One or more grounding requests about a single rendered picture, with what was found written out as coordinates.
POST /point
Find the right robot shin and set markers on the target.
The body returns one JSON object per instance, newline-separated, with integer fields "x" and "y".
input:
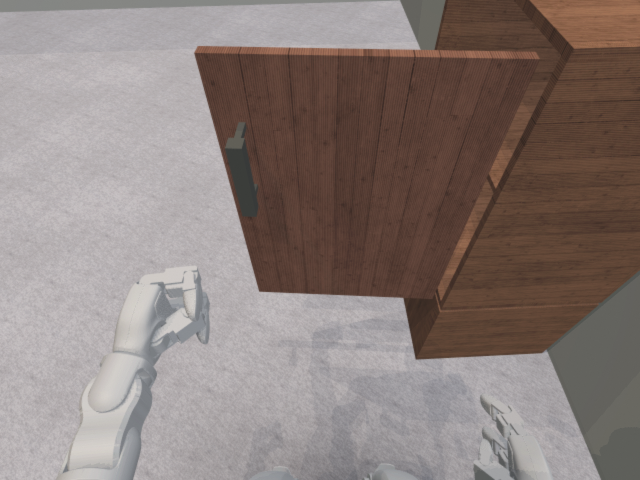
{"x": 384, "y": 466}

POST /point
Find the robot right hand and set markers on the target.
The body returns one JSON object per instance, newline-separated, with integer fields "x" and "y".
{"x": 520, "y": 458}

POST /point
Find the left robot forearm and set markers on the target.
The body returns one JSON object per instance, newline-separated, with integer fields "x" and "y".
{"x": 113, "y": 407}

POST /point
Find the left robot shin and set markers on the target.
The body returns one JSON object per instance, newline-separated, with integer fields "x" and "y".
{"x": 280, "y": 468}

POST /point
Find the handle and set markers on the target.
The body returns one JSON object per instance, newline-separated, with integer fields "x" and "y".
{"x": 238, "y": 160}

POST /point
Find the cupboard door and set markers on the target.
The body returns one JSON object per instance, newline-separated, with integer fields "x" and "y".
{"x": 368, "y": 161}

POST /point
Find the robot shin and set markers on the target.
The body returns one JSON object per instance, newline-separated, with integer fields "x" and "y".
{"x": 384, "y": 466}
{"x": 280, "y": 468}

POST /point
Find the robot left hand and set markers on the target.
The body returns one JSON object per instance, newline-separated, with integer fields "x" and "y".
{"x": 146, "y": 308}

